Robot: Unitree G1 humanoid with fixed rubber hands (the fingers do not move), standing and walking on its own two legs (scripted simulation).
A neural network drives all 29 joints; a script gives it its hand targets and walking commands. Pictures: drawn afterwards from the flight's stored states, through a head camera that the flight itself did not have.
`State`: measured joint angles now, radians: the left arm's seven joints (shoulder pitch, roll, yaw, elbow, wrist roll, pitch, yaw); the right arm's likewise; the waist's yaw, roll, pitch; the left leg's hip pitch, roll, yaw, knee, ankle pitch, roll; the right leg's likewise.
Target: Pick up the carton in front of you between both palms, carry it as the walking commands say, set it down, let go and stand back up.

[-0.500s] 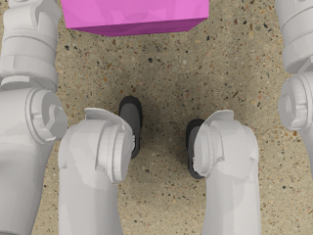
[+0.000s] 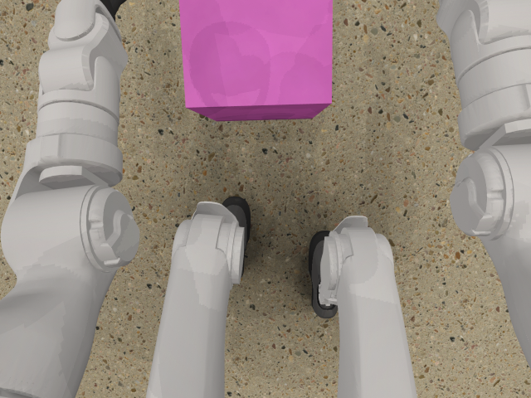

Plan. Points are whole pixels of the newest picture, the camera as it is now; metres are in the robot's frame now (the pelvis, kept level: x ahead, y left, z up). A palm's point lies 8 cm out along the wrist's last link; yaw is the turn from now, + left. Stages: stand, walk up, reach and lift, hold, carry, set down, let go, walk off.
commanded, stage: set down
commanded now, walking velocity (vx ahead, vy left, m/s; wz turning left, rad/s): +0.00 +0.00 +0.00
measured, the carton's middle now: (260, 56) +0.55 +0.07 -0.34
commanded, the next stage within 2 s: let go in 0.52 s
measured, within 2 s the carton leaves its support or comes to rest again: neither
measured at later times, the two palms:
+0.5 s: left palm out of the picture +0.53 +0.25 +0.04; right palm out of the picture +0.60 -0.14 +0.05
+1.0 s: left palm out of the picture +0.41 +0.27 +0.15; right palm out of the picture +0.46 -0.16 +0.15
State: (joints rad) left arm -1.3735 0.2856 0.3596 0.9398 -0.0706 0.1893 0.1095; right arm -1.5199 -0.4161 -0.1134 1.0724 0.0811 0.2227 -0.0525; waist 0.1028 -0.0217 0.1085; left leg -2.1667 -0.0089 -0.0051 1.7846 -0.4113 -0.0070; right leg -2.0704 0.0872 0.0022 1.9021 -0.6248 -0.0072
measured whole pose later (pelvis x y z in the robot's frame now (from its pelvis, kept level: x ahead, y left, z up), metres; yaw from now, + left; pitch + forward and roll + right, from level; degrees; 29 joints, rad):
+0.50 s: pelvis +0.02 +0.01 +0.14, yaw +0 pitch +47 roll -1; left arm -1.19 0.24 0.38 0.80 -0.03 0.23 0.07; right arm -1.35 -0.40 -0.19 0.99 0.02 0.23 0.02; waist 0.10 -0.02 -0.02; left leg -1.79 -0.01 -0.01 1.25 -0.29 0.00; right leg -1.71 0.08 0.03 1.35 -0.47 0.00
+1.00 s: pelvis +0.07 +0.02 +0.25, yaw -1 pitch +33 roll -2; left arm -0.47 0.21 0.21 0.59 0.05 0.11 -0.09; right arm -0.56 -0.18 -0.22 0.65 -0.08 0.11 -0.03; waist 0.07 0.00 -0.04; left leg -1.15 -0.02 -0.01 0.78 -0.21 0.03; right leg -1.05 0.06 0.06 0.82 -0.34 0.02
